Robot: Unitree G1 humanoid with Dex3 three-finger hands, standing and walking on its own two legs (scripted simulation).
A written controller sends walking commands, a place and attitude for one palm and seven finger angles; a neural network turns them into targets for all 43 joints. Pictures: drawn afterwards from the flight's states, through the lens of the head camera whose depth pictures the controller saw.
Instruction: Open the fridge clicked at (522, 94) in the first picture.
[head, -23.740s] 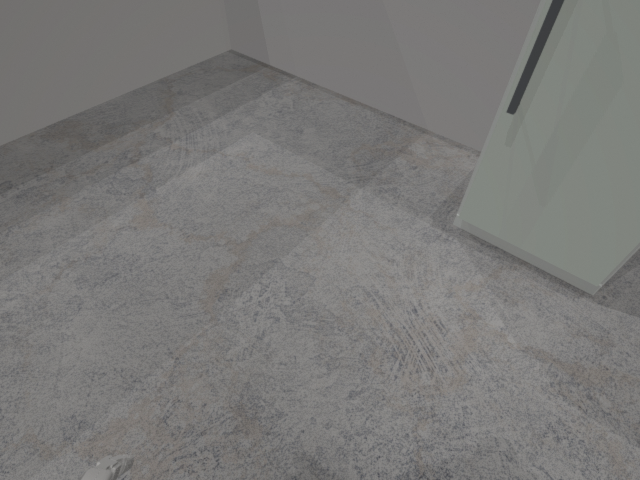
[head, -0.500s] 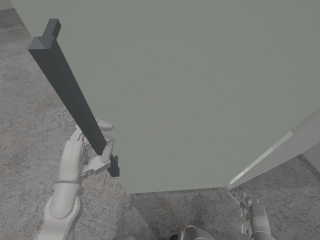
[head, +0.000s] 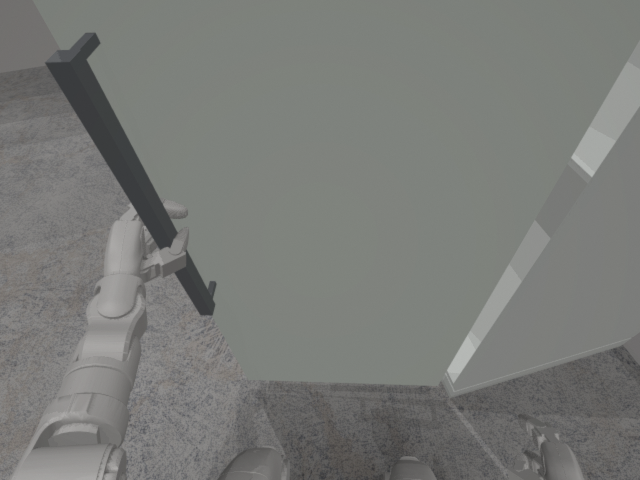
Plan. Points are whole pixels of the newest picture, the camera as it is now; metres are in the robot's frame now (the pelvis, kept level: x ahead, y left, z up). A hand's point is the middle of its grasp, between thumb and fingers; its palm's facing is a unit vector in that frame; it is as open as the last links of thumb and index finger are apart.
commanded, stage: stop walking and hold the door back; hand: left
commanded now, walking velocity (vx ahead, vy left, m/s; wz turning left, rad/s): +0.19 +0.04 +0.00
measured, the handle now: (165, 215) +0.43 +0.22 +0.09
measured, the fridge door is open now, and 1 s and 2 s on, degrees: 72 69 67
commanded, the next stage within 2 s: loosen the grip on the handle in 0.58 s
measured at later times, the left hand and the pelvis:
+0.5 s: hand (182, 233) +0.41 +0.20 +0.07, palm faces +0.19 -0.95 -0.25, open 5.7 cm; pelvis -0.02 +0.00 +0.01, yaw -3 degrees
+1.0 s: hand (176, 236) +0.41 +0.21 +0.06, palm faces +0.16 -0.97 -0.20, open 10.5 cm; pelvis -0.04 +0.06 -0.01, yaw -5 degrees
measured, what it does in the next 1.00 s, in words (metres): steps on the spot: left foot, then right foot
